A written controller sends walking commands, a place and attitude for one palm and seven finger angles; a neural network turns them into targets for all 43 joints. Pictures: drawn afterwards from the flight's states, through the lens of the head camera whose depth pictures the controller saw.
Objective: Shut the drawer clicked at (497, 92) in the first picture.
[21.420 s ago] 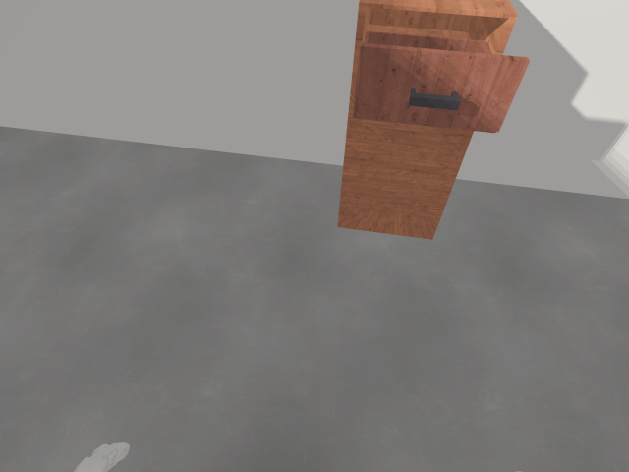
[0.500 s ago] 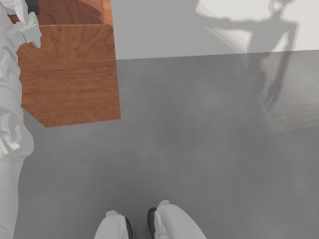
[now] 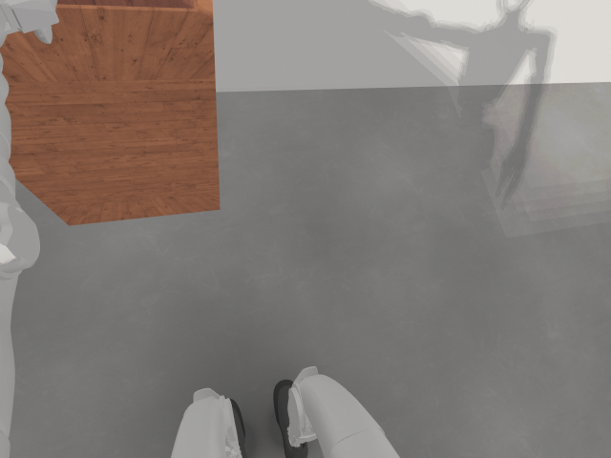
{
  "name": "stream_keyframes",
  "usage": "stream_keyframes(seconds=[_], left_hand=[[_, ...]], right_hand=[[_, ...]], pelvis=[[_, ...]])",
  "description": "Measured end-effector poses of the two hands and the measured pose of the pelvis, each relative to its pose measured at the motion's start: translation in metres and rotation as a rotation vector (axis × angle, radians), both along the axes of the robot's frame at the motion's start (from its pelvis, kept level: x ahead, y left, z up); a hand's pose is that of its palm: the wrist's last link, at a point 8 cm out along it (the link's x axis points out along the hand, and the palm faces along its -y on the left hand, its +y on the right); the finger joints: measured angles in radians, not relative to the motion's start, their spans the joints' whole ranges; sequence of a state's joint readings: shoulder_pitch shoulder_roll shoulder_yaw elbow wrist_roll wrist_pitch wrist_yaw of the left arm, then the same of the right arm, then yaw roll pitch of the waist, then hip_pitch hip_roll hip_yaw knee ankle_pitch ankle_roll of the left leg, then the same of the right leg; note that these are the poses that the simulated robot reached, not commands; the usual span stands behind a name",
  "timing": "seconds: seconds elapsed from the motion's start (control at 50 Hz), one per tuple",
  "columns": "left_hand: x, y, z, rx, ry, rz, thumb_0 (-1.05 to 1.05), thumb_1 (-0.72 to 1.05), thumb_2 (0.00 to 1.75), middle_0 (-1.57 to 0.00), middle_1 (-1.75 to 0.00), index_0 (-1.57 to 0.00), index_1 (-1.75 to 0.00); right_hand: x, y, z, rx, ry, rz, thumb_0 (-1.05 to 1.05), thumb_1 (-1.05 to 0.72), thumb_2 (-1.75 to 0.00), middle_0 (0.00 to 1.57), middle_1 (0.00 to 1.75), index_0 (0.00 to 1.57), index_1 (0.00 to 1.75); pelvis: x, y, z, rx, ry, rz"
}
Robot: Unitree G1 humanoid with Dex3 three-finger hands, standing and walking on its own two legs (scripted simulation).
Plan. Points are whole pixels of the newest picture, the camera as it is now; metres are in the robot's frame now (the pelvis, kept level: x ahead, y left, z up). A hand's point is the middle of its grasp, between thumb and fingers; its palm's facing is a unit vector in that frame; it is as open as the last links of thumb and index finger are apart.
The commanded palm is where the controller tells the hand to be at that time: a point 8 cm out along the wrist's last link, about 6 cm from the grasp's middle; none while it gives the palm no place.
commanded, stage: pull the fist back off the drawer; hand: left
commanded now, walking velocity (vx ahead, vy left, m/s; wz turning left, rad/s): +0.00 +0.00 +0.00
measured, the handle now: out of the picture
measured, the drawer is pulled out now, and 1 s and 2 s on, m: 0.00 0.00 0.00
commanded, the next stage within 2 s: draw the hand back to the body in 0.64 s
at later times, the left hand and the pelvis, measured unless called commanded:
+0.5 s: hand out of the picture +0.61 +0.15 +0.11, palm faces +0.02 -1.00 +0.01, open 3.5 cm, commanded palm +0.58 +0.18 +0.11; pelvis +0.01 +0.00 +0.01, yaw -1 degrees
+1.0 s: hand (0, 47) +0.53 +0.18 +0.13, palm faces -0.01 -1.00 -0.02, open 3.3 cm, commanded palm +0.49 +0.22 +0.14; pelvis +0.07 -0.01 +0.05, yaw -2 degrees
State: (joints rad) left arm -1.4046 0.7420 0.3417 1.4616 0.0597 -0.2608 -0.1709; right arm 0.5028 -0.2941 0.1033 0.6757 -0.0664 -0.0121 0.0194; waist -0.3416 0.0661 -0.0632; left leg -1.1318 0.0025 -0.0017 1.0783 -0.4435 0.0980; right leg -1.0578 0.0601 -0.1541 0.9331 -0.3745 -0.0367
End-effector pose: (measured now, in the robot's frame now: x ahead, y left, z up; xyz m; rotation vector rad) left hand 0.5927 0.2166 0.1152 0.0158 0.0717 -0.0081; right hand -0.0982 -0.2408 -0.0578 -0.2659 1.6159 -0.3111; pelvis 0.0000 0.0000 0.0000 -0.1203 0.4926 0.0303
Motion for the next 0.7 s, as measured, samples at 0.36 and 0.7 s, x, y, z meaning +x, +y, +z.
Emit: stream_keyframes(seconds=[0.36, 0.7], left_hand=[[-0.004, -0.006, -0.001, -0.018, -0.013, 0.013, 0.13, 0.68, 0.87, -1.4, -1.6, -1.4, -1.6], [-0.019, 0.001, 0.002, -0.005, -0.005, 0.039, 0.03, 0.88, 0.89, -1.4, -1.6, -1.4, -1.6]], right_hand=[[-0.004, 0.013, 0.001, 0.035, -0.011, -0.025, 0.0, -0.91, -0.89, 0.21, 0.3, 0.2, 0.3], [0.062, -0.01, -0.001, 0.065, -0.1, -0.005, 0.01, -0.91, -0.89, 0.21, 0.3, 0.2, 0.3]], pelvis=[[0.001, 0.005, 0.002, 0.001, -0.012, -0.007], [0.033, -0.006, 0.022, 0.036, -0.072, -0.034]])
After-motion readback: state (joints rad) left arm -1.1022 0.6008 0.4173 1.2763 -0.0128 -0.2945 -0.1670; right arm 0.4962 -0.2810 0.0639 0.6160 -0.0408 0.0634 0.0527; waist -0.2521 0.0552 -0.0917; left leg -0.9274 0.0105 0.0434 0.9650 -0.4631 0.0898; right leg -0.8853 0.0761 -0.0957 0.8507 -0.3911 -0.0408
